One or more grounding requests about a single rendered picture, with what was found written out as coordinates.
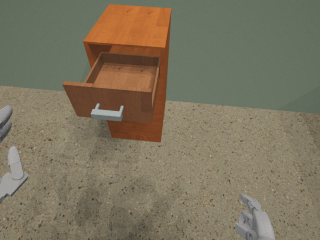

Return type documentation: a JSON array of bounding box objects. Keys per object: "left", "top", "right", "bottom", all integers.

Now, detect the cabinet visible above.
[{"left": 83, "top": 4, "right": 172, "bottom": 143}]

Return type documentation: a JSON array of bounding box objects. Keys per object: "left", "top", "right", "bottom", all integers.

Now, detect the handle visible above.
[{"left": 90, "top": 103, "right": 124, "bottom": 122}]

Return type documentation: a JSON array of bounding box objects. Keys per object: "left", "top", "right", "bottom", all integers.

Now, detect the right robot hand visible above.
[{"left": 235, "top": 193, "right": 276, "bottom": 240}]

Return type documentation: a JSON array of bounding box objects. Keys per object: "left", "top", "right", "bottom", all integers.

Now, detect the drawer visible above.
[{"left": 62, "top": 52, "right": 161, "bottom": 123}]

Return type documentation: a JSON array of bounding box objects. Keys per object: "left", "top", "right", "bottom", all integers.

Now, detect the left robot hand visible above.
[{"left": 0, "top": 105, "right": 29, "bottom": 203}]

